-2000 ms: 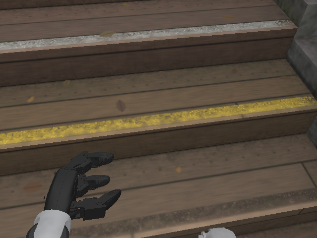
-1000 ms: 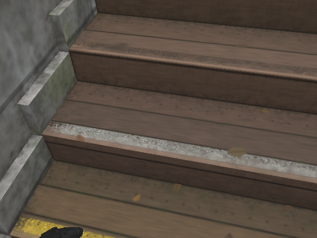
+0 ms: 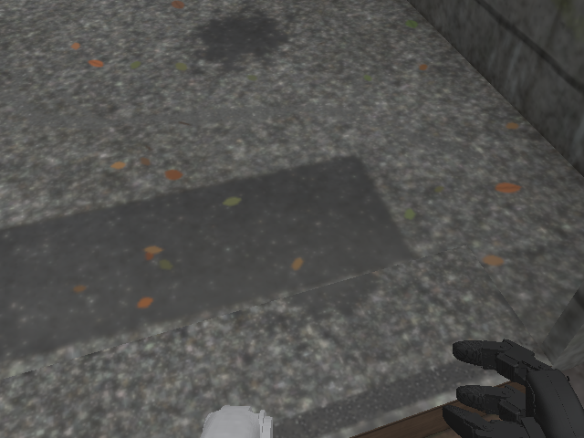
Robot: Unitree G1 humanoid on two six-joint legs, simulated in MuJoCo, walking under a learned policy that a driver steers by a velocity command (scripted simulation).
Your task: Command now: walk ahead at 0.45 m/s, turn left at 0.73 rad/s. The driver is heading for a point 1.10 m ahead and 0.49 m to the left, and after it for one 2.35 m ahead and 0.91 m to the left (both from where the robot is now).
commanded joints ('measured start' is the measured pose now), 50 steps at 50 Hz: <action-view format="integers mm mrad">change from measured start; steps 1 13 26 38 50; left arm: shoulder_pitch -486 -488 -642 -121 110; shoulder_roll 228 24 -76 -71 86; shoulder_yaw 22 -59 -100 -27 15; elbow -222 -521 -632 -205 -193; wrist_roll -1 -51 -95 -56 -71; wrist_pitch -25 -14 45 -47 -34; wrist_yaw -31 65 64 76 116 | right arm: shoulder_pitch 92 312 425 80 -143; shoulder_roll -98 -41 -254 14 -75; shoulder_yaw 9 9 -89 -27 -29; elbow -56 344 257 -65 10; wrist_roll -13 -39 11 -41 -13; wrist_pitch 20 -41 -25 48 32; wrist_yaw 69 20 -44 -9 48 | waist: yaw -296 64 27 -51 70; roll -93 -64 134 -44 -139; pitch -118 -90 115 186 164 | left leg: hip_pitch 996 834 709 133 674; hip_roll -44 15 75 44 -52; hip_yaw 126 -392 -629 -144 217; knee -507 -1546 -1895 -147 -1300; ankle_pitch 279 708 115 204 299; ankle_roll -95 15 66 -102 -44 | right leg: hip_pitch -768 -964 -516 -244 244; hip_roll -73 34 72 -261 -177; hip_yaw -85 216 -25 447 -138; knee -316 1392 835 -83 -243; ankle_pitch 1071 -43 -418 -329 1021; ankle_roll -137 -15 32 -6 36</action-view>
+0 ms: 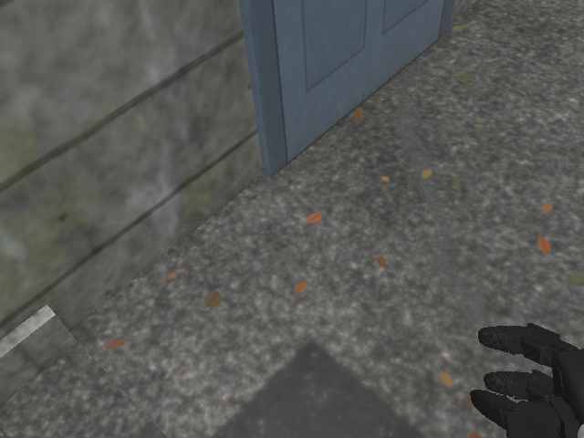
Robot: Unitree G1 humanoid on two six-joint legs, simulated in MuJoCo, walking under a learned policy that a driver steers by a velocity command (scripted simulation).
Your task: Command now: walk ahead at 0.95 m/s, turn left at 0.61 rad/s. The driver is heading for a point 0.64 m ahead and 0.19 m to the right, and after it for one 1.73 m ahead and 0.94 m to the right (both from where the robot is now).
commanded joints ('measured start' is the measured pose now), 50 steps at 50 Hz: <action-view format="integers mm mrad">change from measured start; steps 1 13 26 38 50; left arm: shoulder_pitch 19 -220 -245 -240 -321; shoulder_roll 174 96 222 274 233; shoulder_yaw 32 5 33 59 53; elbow -17 -169 -204 -177 -214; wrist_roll -13 0 -18 -29 -7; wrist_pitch -1 57 61 7 -8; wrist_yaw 25 -58 -104 -54 -54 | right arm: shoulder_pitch -35 423 450 183 675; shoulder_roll -17 -66 -237 -66 -284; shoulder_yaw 2 -36 -51 47 -29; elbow -35 223 230 -74 46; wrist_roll -11 -10 -38 -56 -27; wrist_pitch -24 -135 -103 -69 -107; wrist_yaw -14 -108 -145 -91 -152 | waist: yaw -99 -105 82 -162 -360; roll -203 -42 121 26 80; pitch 71 120 -95 72 -370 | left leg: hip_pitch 239 660 919 157 1163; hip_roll -113 265 239 124 225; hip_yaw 137 -355 146 -108 -362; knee -221 -843 -329 171 -354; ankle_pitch -81 -312 1304 -157 -351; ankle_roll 59 88 -106 -198 -94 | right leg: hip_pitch -18 -953 -427 -585 -546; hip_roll -187 -119 168 60 144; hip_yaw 62 484 171 748 684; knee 49 1121 523 -31 981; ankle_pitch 1325 131 321 340 437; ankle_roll -25 -98 -250 -351 -177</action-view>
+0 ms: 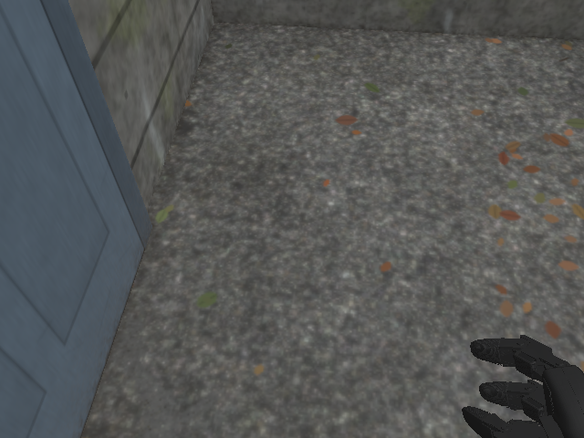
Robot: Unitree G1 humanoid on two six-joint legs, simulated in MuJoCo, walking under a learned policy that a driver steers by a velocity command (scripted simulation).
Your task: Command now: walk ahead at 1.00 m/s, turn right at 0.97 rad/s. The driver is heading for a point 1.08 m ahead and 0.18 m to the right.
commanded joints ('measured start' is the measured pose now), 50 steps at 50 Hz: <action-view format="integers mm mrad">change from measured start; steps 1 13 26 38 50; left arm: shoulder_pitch -14 -428 -76 -78 -245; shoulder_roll -37 -12 155 90 -7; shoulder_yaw -30 -58 24 -17 -87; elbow -183 -305 -76 4 -161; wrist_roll -44 23 39 -3 47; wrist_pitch -27 65 44 -94 -19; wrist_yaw -6 -80 22 -2 8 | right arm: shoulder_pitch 485 327 304 126 451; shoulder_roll -350 -102 -164 -64 -108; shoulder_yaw -133 -96 -82 -51 -101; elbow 56 211 70 102 279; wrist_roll -46 6 23 41 28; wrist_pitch -2 -57 -38 26 17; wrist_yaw -33 -1 -3 67 25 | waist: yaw -185 -67 -48 -112 -85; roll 453 53 50 -42 -143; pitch -518 81 -76 82 19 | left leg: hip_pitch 1092 383 -320 119 298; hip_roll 494 221 85 22 175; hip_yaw -810 184 -15 186 -305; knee -175 -415 992 149 -239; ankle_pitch -575 51 -297 301 525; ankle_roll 166 59 -4 124 305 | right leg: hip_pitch -718 -856 114 -157 -649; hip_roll -19 -303 -457 -289 -258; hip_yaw -122 -270 408 -393 -251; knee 838 478 -371 -574 761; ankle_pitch -76 437 161 1209 114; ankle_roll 70 80 -249 64 162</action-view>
